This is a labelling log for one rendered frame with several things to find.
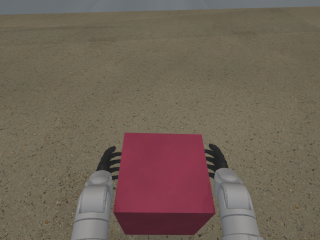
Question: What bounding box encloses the carton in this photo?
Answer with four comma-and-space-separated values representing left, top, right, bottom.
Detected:
113, 132, 216, 235

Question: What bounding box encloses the right robot hand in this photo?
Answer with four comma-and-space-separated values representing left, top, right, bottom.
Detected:
204, 143, 229, 179

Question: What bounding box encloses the left robot forearm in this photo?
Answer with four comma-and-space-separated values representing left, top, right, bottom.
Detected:
71, 170, 114, 240

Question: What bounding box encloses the right robot forearm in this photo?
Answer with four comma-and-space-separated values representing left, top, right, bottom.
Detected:
214, 168, 265, 240

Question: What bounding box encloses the left robot hand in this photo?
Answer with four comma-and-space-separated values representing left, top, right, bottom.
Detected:
96, 146, 122, 180

